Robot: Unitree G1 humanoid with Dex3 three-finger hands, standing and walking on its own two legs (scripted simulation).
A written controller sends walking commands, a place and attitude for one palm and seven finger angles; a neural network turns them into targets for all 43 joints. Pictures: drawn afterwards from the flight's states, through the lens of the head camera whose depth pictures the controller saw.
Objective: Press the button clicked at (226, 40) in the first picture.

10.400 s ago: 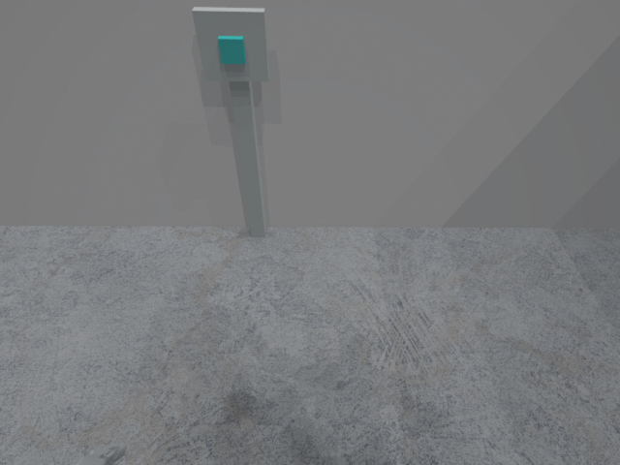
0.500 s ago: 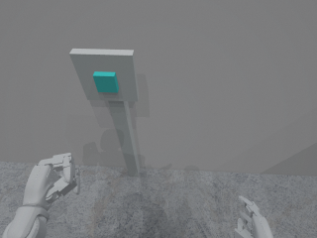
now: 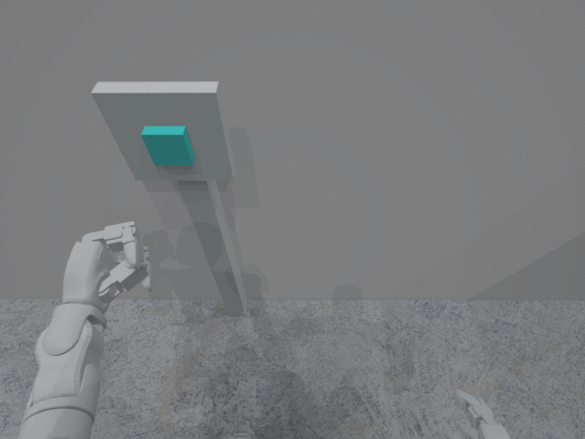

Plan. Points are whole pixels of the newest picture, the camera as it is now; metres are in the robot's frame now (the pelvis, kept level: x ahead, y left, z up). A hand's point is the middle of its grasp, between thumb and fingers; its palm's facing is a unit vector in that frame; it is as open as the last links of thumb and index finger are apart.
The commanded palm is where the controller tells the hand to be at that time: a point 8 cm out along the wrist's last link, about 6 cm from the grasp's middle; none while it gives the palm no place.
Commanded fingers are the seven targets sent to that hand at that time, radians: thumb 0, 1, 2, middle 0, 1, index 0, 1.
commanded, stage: aim a knuckle at the button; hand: left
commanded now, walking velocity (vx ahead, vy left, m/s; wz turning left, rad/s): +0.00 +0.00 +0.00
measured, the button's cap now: (169, 145) +0.55 +0.22 +0.08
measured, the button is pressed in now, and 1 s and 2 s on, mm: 0 0 0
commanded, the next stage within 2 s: press the button with the knuckle in 1.40 s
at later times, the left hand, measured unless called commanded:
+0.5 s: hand (170, 220) +0.41 +0.20 +0.06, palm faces +0.01 -1.00 +0.00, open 3.1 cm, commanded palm +0.39 +0.25 +0.06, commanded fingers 0.00 0.90 0.90 -1.30 -1.50 -1.30 -1.50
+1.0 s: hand (177, 208) +0.45 +0.20 +0.03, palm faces +0.05 -1.00 +0.01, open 3.1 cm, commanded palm +0.42 +0.25 +0.05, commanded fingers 0.00 0.90 0.90 -1.30 -1.50 -1.30 -1.50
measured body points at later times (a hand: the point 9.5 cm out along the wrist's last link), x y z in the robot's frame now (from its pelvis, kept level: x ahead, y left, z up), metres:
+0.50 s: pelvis +0.00 +0.02 -0.01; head +0.07 +0.02 +0.43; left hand +0.40 +0.25 +0.06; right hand +0.07 -0.24 -0.12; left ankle +0.01 +0.12 -0.70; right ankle -0.01 -0.09 -0.70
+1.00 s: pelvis -0.01 +0.03 -0.02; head +0.08 +0.04 +0.42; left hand +0.44 +0.26 +0.04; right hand +0.00 -0.24 -0.14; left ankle +0.01 +0.12 -0.70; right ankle -0.01 -0.09 -0.70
